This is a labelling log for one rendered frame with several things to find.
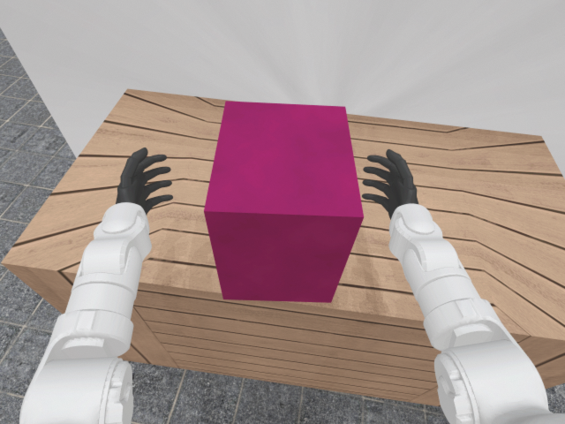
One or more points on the robot left upper arm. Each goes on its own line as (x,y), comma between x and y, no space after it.
(82,391)

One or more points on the robot left hand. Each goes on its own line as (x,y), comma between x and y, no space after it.
(132,187)

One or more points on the right robot forearm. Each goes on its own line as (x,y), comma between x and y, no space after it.
(455,315)

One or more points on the robot right upper arm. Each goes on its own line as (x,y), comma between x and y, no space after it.
(490,383)

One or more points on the left robot forearm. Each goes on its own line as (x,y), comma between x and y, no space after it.
(97,321)

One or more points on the robot right hand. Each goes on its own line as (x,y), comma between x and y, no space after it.
(400,189)

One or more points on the carton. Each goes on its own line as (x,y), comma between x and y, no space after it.
(283,206)

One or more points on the pedestal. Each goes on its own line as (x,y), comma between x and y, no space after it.
(498,197)

